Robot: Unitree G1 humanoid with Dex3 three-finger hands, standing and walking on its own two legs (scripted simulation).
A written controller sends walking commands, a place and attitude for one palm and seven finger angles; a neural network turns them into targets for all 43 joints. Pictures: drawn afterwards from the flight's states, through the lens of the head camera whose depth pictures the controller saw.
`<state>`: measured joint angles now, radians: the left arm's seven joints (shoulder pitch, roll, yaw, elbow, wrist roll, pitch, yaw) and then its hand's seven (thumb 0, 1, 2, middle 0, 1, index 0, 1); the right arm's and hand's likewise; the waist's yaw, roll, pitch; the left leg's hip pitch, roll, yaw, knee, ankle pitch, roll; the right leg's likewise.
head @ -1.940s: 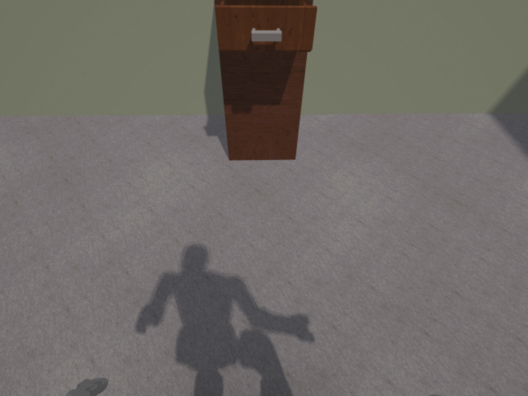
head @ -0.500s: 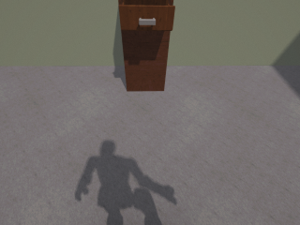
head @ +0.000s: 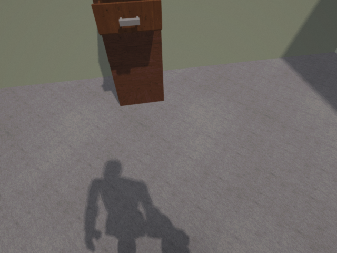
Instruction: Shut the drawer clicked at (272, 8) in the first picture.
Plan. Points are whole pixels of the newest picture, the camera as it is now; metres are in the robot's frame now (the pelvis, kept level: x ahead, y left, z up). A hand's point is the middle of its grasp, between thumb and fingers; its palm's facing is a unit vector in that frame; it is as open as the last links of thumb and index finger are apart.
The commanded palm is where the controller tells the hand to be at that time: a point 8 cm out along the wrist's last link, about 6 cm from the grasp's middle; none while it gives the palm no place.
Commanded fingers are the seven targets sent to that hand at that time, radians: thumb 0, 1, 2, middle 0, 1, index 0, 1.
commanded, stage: walk to a spot facing it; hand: left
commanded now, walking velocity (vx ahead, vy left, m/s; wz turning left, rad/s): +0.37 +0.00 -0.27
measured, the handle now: (129, 20) +1.12 +0.28 +0.06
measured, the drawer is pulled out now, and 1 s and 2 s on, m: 0.24 0.24 0.24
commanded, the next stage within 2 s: turn to face it in 1.10 s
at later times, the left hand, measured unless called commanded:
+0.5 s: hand (94, 249) +0.16 +0.23 -0.18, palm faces -0.04 -0.99 -0.13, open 7.4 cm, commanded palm none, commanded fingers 0.00 0.90 0.90 -0.20 -0.30 -0.20 -0.30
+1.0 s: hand (141, 136) +0.55 +0.16 -0.15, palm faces -0.42 -0.90 -0.11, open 7.4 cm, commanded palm none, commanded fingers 0.00 0.90 0.90 -0.20 -0.30 -0.20 -0.30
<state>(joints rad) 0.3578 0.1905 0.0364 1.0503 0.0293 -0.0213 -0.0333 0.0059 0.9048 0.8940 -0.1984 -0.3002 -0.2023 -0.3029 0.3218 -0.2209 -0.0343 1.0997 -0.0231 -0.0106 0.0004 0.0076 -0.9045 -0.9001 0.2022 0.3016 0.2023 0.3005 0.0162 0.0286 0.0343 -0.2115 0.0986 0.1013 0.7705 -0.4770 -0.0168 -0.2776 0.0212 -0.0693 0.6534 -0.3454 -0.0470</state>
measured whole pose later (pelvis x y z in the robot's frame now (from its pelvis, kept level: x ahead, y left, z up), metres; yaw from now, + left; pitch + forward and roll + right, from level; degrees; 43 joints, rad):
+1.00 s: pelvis +0.39 +0.04 +0.01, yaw -23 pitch +0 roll -1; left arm 0.13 0.16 0.07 0.99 0.04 0.04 -0.05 0.01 0.91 0.89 -0.19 -0.30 -0.20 -0.30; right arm 0.51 -0.10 -0.03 1.11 -0.03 -0.08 -0.03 0.01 -0.91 -0.90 0.20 0.30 0.20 0.30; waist -0.06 -0.01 0.07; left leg 0.07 0.04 0.41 0.33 -0.39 0.03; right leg -0.60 -0.08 -0.13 0.83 -0.15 -0.01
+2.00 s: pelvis +0.59 -0.03 +0.02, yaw -12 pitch +2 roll -3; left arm 0.17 0.23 0.10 0.93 0.02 0.05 0.02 0.00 0.91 0.89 -0.20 -0.30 -0.20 -0.30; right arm 0.24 -0.20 -0.08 0.95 -0.03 0.04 0.00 0.01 -0.91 -0.90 0.20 0.30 0.20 0.30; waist -0.04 0.02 0.04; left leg -0.39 -0.06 -0.07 0.43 -0.08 0.08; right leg -0.41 -0.04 0.00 0.90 -0.42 0.08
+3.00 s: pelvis +0.61 -0.03 +0.01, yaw +11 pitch -1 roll +2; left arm 0.23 0.19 0.04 0.99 0.03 0.01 -0.02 0.01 0.91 0.89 -0.20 -0.30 -0.20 -0.30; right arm 0.31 -0.19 -0.05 1.04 -0.03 -0.01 -0.01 0.00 -0.92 -0.90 0.20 0.30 0.20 0.30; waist -0.02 0.02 0.01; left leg -0.13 -0.03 0.03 0.45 -0.31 0.02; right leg -0.29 -0.06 -0.08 0.62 -0.34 0.04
